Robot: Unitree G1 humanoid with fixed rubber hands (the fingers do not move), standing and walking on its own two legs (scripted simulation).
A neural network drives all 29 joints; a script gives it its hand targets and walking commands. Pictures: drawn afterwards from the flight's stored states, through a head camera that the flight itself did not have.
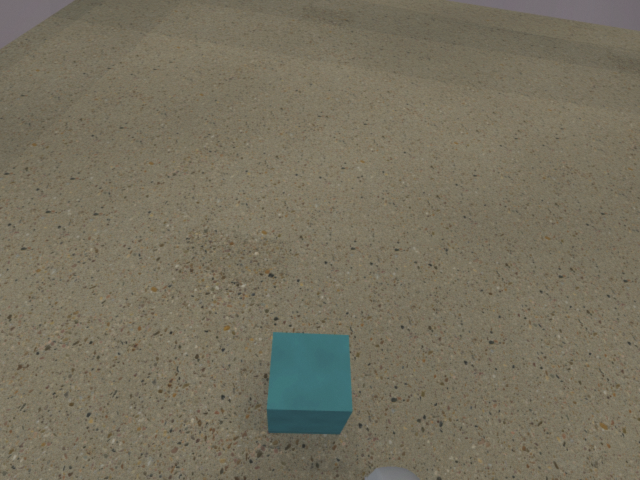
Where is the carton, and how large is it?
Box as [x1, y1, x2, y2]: [267, 332, 352, 433]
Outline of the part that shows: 273,332 267,400 268,432 339,433 352,411 348,335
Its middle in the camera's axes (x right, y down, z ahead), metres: -0.03 +0.43 +1.10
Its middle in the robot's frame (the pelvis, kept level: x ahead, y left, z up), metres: +0.44 -0.02 -0.65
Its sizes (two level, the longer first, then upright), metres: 0.210 0.200 0.250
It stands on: the floor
